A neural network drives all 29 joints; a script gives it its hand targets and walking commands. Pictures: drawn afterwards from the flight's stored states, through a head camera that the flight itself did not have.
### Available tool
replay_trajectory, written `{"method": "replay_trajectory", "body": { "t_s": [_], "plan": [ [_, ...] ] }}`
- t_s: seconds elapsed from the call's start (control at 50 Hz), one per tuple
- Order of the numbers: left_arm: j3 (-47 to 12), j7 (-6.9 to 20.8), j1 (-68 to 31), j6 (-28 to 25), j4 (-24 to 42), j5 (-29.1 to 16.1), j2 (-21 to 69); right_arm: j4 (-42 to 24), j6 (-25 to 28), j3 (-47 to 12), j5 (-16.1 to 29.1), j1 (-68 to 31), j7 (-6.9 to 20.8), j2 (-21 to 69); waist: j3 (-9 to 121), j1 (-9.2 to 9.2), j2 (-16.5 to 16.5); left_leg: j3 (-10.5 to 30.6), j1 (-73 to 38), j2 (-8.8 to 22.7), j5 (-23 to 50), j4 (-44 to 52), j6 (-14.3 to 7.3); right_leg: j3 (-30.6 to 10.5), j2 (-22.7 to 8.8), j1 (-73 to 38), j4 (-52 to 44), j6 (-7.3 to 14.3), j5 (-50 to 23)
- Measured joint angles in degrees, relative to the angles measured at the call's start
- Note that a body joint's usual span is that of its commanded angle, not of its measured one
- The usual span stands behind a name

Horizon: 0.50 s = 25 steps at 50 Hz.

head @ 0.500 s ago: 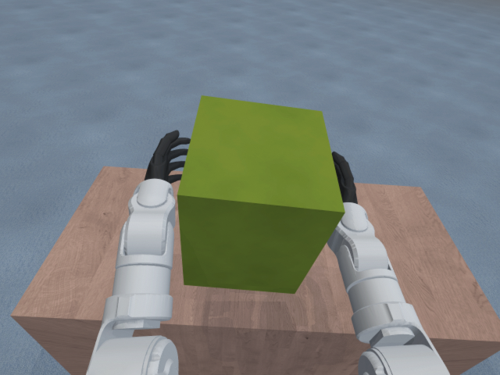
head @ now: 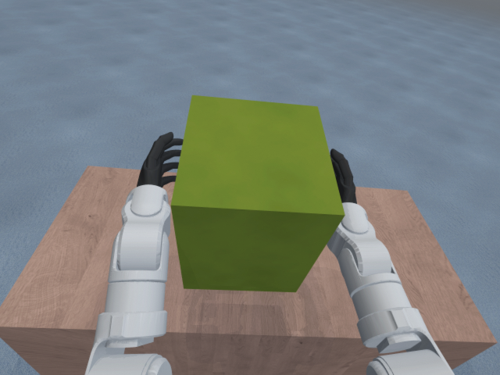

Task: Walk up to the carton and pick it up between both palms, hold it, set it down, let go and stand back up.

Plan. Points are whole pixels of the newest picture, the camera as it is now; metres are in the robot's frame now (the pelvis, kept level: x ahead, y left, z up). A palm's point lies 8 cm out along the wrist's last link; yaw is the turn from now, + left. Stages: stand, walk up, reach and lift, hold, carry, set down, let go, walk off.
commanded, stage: reach and lift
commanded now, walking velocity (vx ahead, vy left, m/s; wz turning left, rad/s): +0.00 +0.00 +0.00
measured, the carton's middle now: (248, 201) +0.37 -0.02 +0.12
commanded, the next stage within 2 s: hold in 0.28 s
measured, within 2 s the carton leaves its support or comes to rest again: neither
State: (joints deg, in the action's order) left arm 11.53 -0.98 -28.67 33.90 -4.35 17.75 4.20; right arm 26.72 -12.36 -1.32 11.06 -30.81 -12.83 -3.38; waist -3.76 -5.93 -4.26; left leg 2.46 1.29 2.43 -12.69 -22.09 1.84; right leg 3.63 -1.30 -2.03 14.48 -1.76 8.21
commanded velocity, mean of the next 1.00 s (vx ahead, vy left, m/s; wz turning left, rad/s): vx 0.00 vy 0.00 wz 0.00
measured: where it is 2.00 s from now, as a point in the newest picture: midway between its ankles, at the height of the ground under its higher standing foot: outside the picture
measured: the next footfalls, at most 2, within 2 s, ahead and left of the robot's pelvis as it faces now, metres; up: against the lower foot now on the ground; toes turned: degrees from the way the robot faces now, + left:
none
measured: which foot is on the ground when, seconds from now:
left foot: down 0.00-1.00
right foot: down 0.00-1.00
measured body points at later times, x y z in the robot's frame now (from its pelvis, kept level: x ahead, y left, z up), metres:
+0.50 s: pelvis -0.01 -0.01 +0.00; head -0.05 +0.02 +0.45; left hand +0.36 +0.14 +0.19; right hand +0.36 -0.16 +0.18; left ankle +0.00 +0.13 -0.75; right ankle +0.01 -0.14 -0.75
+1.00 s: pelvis -0.01 +0.00 +0.00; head -0.05 +0.03 +0.45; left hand +0.37 +0.14 +0.19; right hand +0.36 -0.16 +0.18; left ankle +0.00 +0.13 -0.75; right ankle +0.01 -0.14 -0.75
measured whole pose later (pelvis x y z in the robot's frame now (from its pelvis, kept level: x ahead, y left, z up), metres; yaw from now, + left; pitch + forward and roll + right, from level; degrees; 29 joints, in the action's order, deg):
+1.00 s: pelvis -0.01 +0.00 +0.00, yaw -1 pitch -9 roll -1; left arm 17.1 1.9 -35.9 39.0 -6.9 21.2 5.3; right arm 30.9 -16.8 0.8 9.9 -37.8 -12.0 -3.2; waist -3.5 -4.1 -2.9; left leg 1.4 0.3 2.3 -10.8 -20.2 1.5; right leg 2.6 -1.5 -1.5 15.2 -1.6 7.4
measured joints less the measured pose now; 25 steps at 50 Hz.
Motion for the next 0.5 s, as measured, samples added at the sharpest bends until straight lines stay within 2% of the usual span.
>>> {"method": "replay_trajectory", "body": {
  "t_s": [0.16,0.34,0.5],
  "plan": [
    [1.6,0.5,-2.5,3.1,-0.3,2.2,1.5,1.2,-2.4,1.2,-0.4,-1.9,1.2,-0.2,-0.9,0.73,0.5,-0.8,-0.8,-0.2,0.7,1.0,-0.3,-0.7,-0.2,0.0,0.2,0.0,-0.3],
    [3.5,0.8,-3.9,1.4,-2.6,1.1,1.0,2.4,-2.7,2.4,-2.4,-4.0,1.3,0.6,0.0,1.19,2.0,-0.6,-0.3,-0.1,1.5,1.9,-0.2,-0.6,-0.2,0.9,0.2,0.1,-0.6],
    [3.8,1.3,-3.2,3.4,0.3,0.3,0.7,0.3,-4.4,-1.1,0.4,-4.4,-0.7,-0.9,0.5,1.95,1.9,-0.4,-1.1,0.3,1.4,1.6,0.0,-0.5,0.3,-0.1,0.1,0.3,-0.7]
  ]
}}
